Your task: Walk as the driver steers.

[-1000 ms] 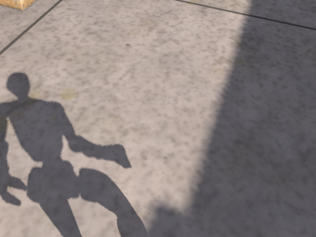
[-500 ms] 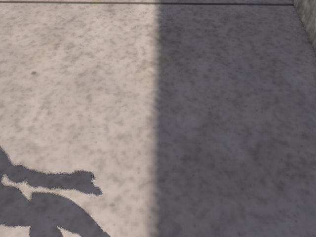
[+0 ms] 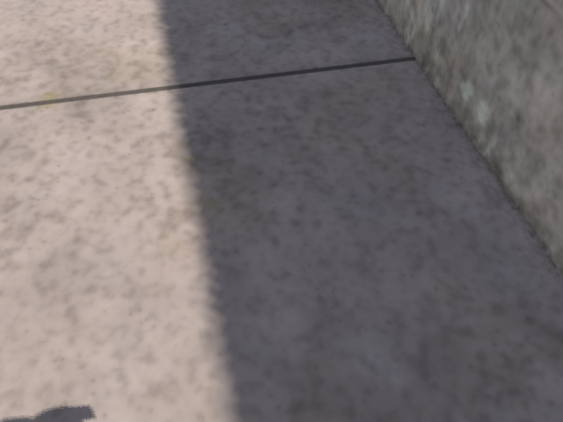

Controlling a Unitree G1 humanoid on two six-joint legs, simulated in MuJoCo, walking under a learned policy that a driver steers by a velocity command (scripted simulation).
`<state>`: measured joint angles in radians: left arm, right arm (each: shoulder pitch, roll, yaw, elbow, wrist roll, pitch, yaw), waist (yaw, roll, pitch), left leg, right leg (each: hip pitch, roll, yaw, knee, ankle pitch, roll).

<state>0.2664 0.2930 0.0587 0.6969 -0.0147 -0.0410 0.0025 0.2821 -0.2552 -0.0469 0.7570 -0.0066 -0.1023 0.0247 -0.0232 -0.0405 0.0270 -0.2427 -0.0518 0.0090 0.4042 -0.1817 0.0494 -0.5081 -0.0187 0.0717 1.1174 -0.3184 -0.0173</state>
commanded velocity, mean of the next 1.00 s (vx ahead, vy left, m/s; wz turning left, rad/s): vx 0.47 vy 0.00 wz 0.33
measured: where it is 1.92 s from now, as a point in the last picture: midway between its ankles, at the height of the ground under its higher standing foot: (245, 362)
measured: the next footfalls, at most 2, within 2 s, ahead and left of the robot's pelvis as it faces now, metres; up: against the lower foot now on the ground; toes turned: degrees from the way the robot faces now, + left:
right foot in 0.32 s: +0.33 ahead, -0.15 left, +0.00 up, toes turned +4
left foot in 0.82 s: +0.56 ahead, +0.17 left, +0.00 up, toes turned +24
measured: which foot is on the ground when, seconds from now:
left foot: down 0.00-0.32, up 0.34-0.80, down 0.82-1.00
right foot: up 0.00-0.30, down 0.32-0.82, up 0.84-1.00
